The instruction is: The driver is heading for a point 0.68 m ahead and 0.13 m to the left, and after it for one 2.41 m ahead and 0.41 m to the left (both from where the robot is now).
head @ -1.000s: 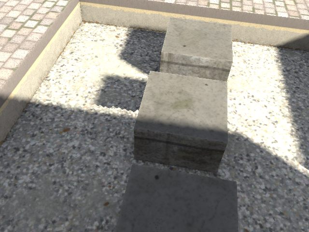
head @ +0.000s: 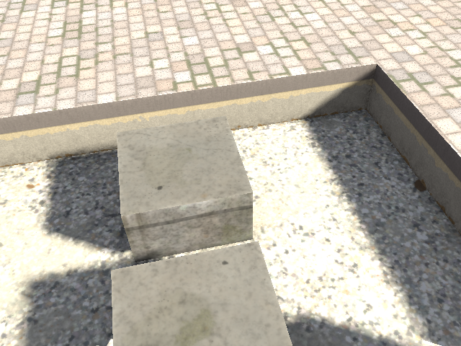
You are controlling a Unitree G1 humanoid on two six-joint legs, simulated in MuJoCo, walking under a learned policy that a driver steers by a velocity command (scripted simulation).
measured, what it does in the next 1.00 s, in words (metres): walks ahead, turning left: right foot, then left foot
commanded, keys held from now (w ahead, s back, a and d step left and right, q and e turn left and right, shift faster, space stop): w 0.04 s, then w+q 0.72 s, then q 0.12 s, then e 0.12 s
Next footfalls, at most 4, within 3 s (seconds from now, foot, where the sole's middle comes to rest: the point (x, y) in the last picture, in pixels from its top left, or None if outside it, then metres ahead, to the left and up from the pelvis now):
0.24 right None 0.13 -0.16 -0.77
0.66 left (210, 333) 0.62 0.09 -0.77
1.12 right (208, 283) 0.79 0.10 -0.77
1.50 left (152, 315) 0.69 0.27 -0.77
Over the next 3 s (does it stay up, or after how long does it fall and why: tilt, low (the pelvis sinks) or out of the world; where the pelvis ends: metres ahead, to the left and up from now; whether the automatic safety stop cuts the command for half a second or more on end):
stays up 0.66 0.20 0.02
